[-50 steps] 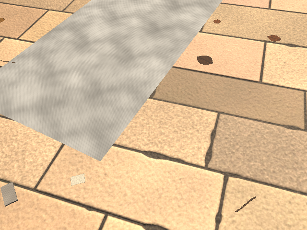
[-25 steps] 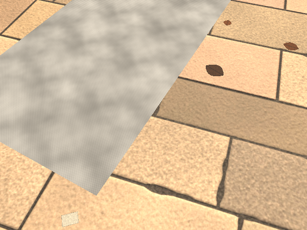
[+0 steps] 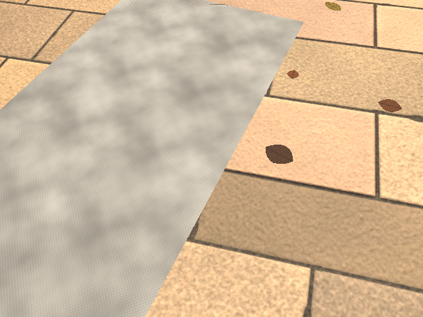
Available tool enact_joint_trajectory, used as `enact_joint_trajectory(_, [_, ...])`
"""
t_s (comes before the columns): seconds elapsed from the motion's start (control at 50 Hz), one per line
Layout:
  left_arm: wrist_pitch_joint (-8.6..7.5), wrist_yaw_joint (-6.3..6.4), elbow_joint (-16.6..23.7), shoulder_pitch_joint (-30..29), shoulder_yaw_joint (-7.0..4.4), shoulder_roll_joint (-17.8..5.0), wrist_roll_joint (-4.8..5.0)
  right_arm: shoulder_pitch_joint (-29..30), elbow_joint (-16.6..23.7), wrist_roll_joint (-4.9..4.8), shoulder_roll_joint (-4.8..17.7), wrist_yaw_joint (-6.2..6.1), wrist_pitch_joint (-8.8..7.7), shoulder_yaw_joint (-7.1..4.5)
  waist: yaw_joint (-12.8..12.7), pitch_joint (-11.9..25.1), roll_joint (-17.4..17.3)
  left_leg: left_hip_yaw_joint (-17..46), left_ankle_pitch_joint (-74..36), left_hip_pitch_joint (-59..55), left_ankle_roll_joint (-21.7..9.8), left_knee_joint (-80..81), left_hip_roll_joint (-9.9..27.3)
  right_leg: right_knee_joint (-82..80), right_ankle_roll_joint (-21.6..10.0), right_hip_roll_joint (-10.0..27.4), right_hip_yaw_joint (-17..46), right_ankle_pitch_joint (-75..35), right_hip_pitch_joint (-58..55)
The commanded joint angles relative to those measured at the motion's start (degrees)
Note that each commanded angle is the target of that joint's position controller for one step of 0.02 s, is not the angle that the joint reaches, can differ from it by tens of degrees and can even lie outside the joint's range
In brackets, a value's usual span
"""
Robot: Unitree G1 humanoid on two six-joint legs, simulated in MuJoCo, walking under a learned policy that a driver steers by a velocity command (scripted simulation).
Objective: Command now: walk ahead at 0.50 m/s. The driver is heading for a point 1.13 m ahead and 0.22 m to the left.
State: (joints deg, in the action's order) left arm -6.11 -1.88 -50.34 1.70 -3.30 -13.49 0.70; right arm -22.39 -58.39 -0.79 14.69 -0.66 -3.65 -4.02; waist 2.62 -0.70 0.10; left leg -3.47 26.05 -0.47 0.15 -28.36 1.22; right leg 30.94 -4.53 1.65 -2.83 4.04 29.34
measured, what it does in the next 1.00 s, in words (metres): walks ahead, turning left: left foot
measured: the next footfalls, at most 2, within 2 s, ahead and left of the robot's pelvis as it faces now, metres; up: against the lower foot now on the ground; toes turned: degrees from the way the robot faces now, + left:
left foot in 0.56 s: +0.48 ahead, +0.14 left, +0.00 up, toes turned +12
right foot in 1.04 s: +0.80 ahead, +0.03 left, +0.00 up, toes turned +24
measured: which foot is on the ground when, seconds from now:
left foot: down 0.00-0.00, up 0.02-0.54, down 0.56-1.00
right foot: down 0.00-0.54, up 0.56-1.00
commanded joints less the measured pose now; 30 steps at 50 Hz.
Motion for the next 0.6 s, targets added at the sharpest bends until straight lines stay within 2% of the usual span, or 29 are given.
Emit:
enact_joint_trajectory(0.02, [0.10,0.43,-4.15,25.71,-4.34,-15.49,-0.41,-4.56,3.97,0.05,-0.02,0.64,-2.50,1.36,-8.57,23.91,16.27,6.55,5.92,38.08,-1.39,-45.70,-5.16,-13.33,-16.04,21.93,46.05,11.46,-53.04])
enact_joint_trajectory(0.04, [-0.08,0.36,-3.49,21.65,-3.06,-11.55,0.10,0.31,4.99,-1.59,5.61,0.92,-3.67,-0.04,-8.80,17.01,11.72,10.45,4.42,44.41,-2.91,-50.88,-1.18,-14.18,-12.72,19.79,40.18,14.97,-48.10])
enact_joint_trajectory(0.06, [-0.07,0.50,-2.04,16.74,-2.29,-8.88,-0.02,5.10,6.46,-2.14,6.77,0.89,-4.19,-0.15,-7.80,11.07,7.94,8.75,-0.66,45.50,-4.00,-50.02,2.07,-14.56,-10.37,17.81,31.31,12.16,-40.08])
enact_joint_trajectory(0.08, [-0.11,0.34,-1.32,12.44,-1.62,-7.14,-0.54,7.37,6.78,-1.48,6.48,0.50,-4.03,-0.34,-5.84,6.65,3.37,7.50,-5.76,43.02,-4.05,-46.09,4.82,-16.44,-9.15,15.66,24.85,7.28,-30.89])
enact_joint_trajectory(0.1, [-0.34,0.21,-1.10,10.19,-1.07,-5.43,-1.12,7.40,6.66,-0.72,6.25,0.14,-3.27,-0.88,-3.88,4.46,3.48,7.77,-8.88,39.51,-4.09,-42.25,6.80,-18.25,-8.16,13.49,20.48,4.45,-24.80])
enact_joint_trajectory(0.12, [-0.40,0.05,-1.43,9.71,-0.83,-4.77,-1.42,6.04,6.40,-0.53,5.09,0.10,-2.37,-0.89,-2.50,3.66,4.47,7.83,-10.61,36.48,-4.01,-40.46,7.60,-20.01,-7.93,12.31,18.06,3.44,-21.26])
enact_joint_trajectory(0.16, [-0.68,0.30,-2.46,11.38,-1.08,-5.97,-1.09,5.11,6.23,-0.35,3.16,-0.09,-1.17,-0.72,-1.53,2.18,4.26,7.13,-12.32,35.67,-3.22,-37.01,8.19,-22.54,-8.80,11.53,14.60,0.12,-18.34])
enact_joint_trajectory(0.18, [-0.80,0.63,-2.86,12.35,-1.31,-7.01,-1.07,6.53,6.80,-0.16,3.25,-0.20,-0.89,-0.79,-1.49,1.23,3.56,6.96,-14.30,37.23,-2.59,-34.70,8.36,-23.39,-9.14,11.54,13.40,-1.90,-18.20])
enact_joint_trajectory(0.22, [-0.74,1.48,-3.49,13.95,-1.66,-8.19,-1.26,9.97,7.87,-0.01,3.35,-0.16,-0.58,-0.89,-2.18,0.02,2.51,7.21,-19.72,41.58,-1.46,-29.17,8.51,-24.32,-8.85,11.86,10.47,-4.81,-20.36])
enact_joint_trajectory(0.32, [-0.47,2.55,-4.20,16.44,-1.52,-8.28,-1.14,17.88,10.27,-0.50,1.94,1.04,-0.81,-0.34,-4.83,-1.91,3.05,5.64,-32.71,41.08,-1.69,-14.38,5.87,-25.55,-5.56,10.01,1.59,-6.10,-22.94])
enact_joint_trajectory(0.38, [-0.07,2.76,-5.21,18.99,-1.62,-8.49,-0.93,22.52,12.30,-0.57,1.27,1.95,-0.82,0.20,-6.63,-3.93,2.43,4.59,-33.34,42.38,-2.54,-9.06,4.64,-25.10,-4.93,11.56,-1.21,-6.97,-28.17])
enact_joint_trajectory(0.44, [1.08,2.94,-5.74,20.19,-1.91,-8.86,-0.57,25.64,14.69,-0.61,1.18,3.25,-0.91,0.52,-7.26,-5.09,2.21,3.11,-28.51,44.29,-3.89,-6.15,3.79,-21.63,-4.23,13.88,-3.18,-11.62,-34.83])
enact_joint_trajectory(0.46, [1.49,3.07,-5.58,19.76,-2.09,-9.33,-0.42,25.85,15.41,-0.62,1.48,3.72,-0.94,0.47,-6.79,-4.97,2.67,2.12,-25.79,43.56,-4.59,-5.67,3.22,-19.72,-3.76,14.51,-3.86,-15.87,-36.22])
enact_joint_trajectory(0.5, [2.25,3.56,-4.46,17.63,-2.62,-11.23,-0.22,23.19,16.15,-0.54,3.44,4.37,-0.90,-0.40,-4.21,-1.97,4.88,-1.48,-19.70,36.74,-6.49,-5.93,-0.06,-12.46,-2.39,14.78,-5.82,-35.39,-37.51])
enact_joint_trajectory(0.52, [2.76,3.87,-3.93,16.84,-2.82,-12.00,-0.27,18.32,15.51,-0.51,5.28,4.46,-0.76,-1.40,-1.37,1.35,5.92,-3.07,-17.39,29.90,-7.70,-6.22,-2.40,-5.04,-1.53,14.31,-6.87,-44.51,-37.16])
enact_joint_trajectory(0.54, [3.21,4.13,-3.24,15.70,-2.69,-12.03,-0.21,9.34,13.41,-0.61,8.10,4.21,-0.66,-3.04,3.43,6.09,5.02,-3.54,-19.70,17.52,-9.58,-3.22,-4.98,6.83,0.15,12.19,-8.44,-46.22,-33.32])
enact_joint_trajectory(0.56, [2.85,4.28,-1.71,16.24,-2.12,-11.12,-0.81,0.09,11.77,-0.41,13.29,3.10,-0.29,-4.98,6.80,12.23,-1.13,9.17,-20.50,-0.69,-13.29,-2.27,2.15,24.71,2.53,9.80,-8.84,-30.57,-19.10])
enact_joint_trajectory(0.58, [0.84,2.81,0.58,22.40,0.83,-1.74,-2.19,-0.51,11.71,-0.78,17.84,2.85,-0.46,-5.57,0.20,18.48,-15.31,41.89,-12.18,-21.03,-24.47,3.18,16.49,45.21,6.01,-3.22,-3.31,24.13,7.07])
enact_joint_trajectory(0.6, [-1.88,1.85,1.40,16.46,-0.02,-6.65,0.18,-3.25,12.18,-0.33,13.33,2.64,-0.60,-4.17,4.10,22.68,-10.13,50.20,-9.36,-24.56,-24.24,10.17,17.91,51.02,4.65,-3.46,8.07,28.43,14.22])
